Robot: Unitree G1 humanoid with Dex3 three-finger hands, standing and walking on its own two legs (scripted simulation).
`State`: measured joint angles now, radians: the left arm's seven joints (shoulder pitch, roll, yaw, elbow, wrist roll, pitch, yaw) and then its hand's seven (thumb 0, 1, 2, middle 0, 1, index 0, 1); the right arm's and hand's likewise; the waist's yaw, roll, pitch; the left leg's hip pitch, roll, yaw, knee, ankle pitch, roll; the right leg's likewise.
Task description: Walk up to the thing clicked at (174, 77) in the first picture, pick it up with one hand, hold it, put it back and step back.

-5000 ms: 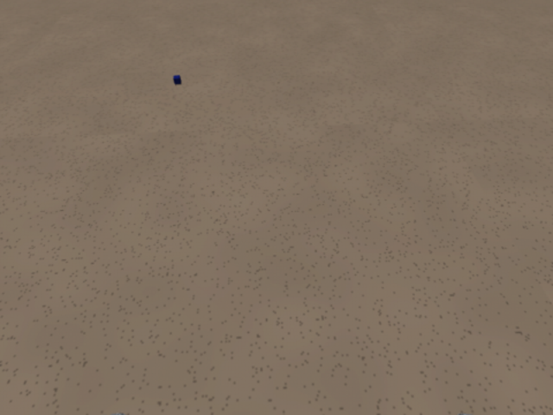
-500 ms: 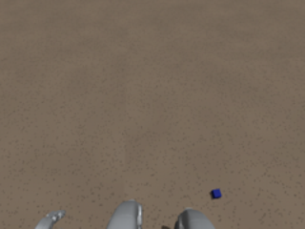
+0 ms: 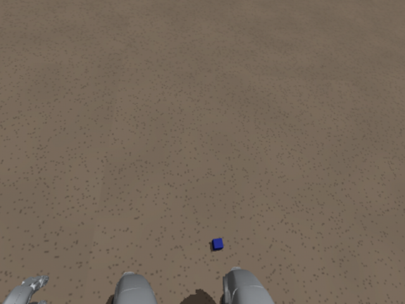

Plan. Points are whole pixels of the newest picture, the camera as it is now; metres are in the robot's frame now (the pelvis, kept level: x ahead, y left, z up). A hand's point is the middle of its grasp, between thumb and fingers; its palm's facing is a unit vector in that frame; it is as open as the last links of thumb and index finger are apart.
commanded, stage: walk up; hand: left
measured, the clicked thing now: (217, 244) +0.38 -0.15 -0.71
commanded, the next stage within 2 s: none
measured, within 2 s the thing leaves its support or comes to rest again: neither
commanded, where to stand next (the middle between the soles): +0.04 -0.48 m, yaw +8 degrees
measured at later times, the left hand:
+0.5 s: hand out of the picture +0.06 +0.11 -0.14, palm faces -0.03 -0.95 -0.31, open 7.4 cm
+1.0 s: hand out of the picture -0.01 -0.11 -0.13, palm faces +0.04 -0.94 -0.35, open 7.4 cm
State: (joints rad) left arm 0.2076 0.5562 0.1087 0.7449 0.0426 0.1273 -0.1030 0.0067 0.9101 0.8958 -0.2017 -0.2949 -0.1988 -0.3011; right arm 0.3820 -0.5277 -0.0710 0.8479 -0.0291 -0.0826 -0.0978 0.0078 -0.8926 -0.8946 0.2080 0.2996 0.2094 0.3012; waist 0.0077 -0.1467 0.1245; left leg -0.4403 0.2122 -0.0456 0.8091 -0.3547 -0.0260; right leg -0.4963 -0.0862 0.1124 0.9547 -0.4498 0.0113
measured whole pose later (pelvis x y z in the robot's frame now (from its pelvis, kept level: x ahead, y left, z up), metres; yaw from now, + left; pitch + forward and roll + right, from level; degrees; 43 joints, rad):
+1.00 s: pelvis -0.07 -0.39 +0.01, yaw +5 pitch -1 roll -1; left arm 0.23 0.42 0.07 0.73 0.08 0.11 -0.08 0.01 0.90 0.89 -0.21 -0.30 -0.21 -0.30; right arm 0.34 -0.43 -0.05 0.94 0.01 -0.06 -0.09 0.01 -0.90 -0.89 0.20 0.30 0.20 0.30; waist 0.06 -0.03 0.09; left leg -0.47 -0.01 0.10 0.95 -0.47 0.05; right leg -0.44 0.00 -0.05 0.79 -0.33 -0.05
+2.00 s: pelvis -0.05 -0.52 +0.02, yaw +10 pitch -2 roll +0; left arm 0.26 0.42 0.02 0.90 0.00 -0.02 0.05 0.01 0.91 0.90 -0.20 -0.30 -0.20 -0.30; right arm 0.12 -0.38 -0.06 0.88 -0.01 0.01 0.03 0.01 -0.90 -0.90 0.20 0.30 0.20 0.30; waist 0.02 0.01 0.16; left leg -0.37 0.00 -0.01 0.74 -0.33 0.02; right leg -0.42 -0.06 0.03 0.99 -0.58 -0.02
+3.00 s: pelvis -0.04 -0.51 +0.05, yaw +10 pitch -3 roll +0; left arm 0.07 0.35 0.00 1.17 0.01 -0.01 -0.01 0.00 0.91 0.90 -0.20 -0.30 -0.20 -0.30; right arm 0.04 -0.35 -0.01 1.16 0.00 0.00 0.02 0.01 -0.90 -0.90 0.20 0.30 0.20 0.30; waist 0.01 0.00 0.05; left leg -0.14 0.00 0.00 0.33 -0.14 0.00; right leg -0.13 -0.04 -0.02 0.32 -0.14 0.03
